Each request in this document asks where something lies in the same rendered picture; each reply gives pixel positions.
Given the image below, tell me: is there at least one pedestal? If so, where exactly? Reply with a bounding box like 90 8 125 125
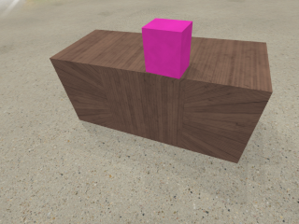
50 29 273 163

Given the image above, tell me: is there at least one carton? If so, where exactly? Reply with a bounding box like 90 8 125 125
141 18 192 79

